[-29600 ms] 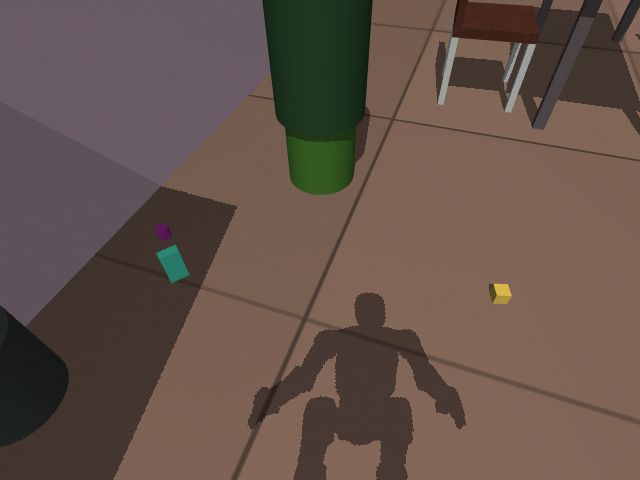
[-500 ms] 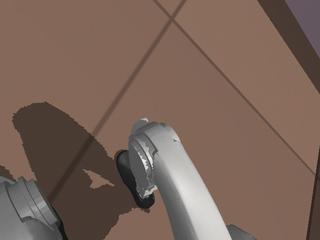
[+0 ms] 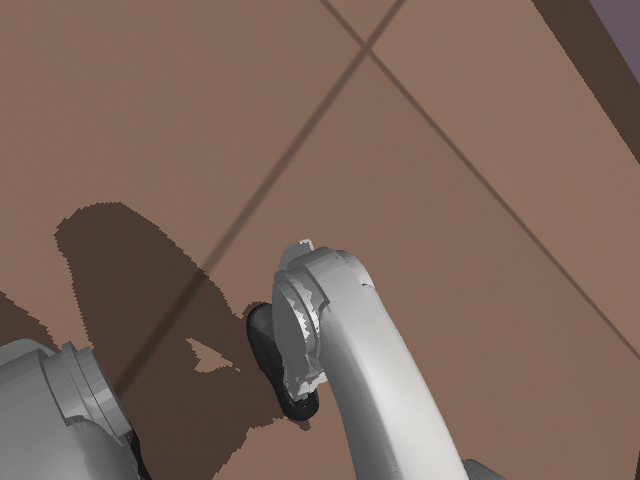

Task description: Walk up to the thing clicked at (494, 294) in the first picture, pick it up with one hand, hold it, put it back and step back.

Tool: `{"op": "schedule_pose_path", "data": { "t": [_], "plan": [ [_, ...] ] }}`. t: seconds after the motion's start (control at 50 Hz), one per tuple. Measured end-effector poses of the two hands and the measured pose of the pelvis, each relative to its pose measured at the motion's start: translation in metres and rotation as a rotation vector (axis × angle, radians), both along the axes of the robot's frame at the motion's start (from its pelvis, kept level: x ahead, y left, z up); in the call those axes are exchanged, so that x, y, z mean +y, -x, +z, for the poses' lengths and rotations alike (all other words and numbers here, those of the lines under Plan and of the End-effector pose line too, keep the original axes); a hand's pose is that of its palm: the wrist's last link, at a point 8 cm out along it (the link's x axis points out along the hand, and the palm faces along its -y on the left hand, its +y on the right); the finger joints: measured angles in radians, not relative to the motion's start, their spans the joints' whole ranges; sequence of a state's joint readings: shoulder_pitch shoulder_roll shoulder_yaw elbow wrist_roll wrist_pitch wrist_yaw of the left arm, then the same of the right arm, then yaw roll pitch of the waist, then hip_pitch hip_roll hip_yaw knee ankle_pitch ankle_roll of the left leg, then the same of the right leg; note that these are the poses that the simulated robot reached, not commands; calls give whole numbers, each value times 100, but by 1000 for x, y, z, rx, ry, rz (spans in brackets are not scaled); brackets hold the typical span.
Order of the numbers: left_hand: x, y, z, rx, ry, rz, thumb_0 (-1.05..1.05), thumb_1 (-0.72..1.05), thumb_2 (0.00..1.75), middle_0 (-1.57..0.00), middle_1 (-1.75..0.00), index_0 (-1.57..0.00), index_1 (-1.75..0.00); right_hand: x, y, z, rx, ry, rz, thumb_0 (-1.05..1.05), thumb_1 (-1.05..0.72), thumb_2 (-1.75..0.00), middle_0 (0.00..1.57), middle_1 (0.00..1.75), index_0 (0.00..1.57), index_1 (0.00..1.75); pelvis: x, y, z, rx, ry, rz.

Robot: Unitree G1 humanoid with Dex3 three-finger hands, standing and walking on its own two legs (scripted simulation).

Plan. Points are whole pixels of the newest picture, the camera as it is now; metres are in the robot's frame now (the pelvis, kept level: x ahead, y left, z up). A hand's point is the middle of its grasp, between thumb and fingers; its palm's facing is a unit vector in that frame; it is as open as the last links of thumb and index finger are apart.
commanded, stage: withdraw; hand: left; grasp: from above
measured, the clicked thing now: out of the picture +0.42 +0.36 -0.30
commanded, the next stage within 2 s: home in 0.64 s
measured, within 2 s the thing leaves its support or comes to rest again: neither
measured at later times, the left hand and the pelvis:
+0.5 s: hand out of the picture +0.40 +0.34 -0.13, palm faces -0.49 -0.21 -0.84, open 13.6 cm; pelvis +0.00 -0.01 +0.02, yaw +8 degrees
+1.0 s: hand out of the picture +0.42 +0.38 -0.14, palm faces -0.33 -0.23 -0.91, open 12.9 cm; pelvis +0.01 +0.00 +0.01, yaw +7 degrees
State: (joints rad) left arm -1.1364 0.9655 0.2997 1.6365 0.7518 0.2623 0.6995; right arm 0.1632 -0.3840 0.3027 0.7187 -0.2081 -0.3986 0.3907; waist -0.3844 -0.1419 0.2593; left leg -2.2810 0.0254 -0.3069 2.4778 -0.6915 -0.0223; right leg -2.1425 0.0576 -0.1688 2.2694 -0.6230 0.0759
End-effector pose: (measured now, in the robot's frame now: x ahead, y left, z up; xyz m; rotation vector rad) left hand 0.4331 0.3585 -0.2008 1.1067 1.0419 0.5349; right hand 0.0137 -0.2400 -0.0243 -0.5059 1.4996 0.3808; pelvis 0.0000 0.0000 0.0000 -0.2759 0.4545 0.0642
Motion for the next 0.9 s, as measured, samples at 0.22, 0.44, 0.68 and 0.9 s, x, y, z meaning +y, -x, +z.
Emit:
{"op": "schedule_pose_path", "data": {
  "t": [0.22, 0.44, 0.68, 0.9],
  "plan": [
    [9, 2, 101, 4, -68, -296, 0, -27, 80, -28, -79, -29, -79, -14, -62, -31, -168, -22, -112, 0, -90, -89, 20, 30, 20, 30, -2, -10, 13, 106, -48, 21],
    [-7, 26, 136, 156, 20, -601, 0, -39, 91, -18, -90, -19, -90, -15, -125, -48, -341, -28, -79, 0, -91, -90, 19, 30, 19, 30, -11, 0, 22, 72, -123, 68],
    [-2, 25, 93, 124, 39, -854, 0, -44, 96, -10, -99, -12, -98, -37, -99, -62, -230, 173, -84, 0, -90, -89, 20, 30, 20, 30, -14, -1, -3, 59, -115, 58],
    [24, 10, 93, 14, -43, -793, 0, -36, 89, -16, -86, -17, -84, -32, -77, -60, -141, 238, -140, 0, -89, -89, 20, 30, 20, 30, -7, -9, -8, 95, -91, 57]
  ]
}}
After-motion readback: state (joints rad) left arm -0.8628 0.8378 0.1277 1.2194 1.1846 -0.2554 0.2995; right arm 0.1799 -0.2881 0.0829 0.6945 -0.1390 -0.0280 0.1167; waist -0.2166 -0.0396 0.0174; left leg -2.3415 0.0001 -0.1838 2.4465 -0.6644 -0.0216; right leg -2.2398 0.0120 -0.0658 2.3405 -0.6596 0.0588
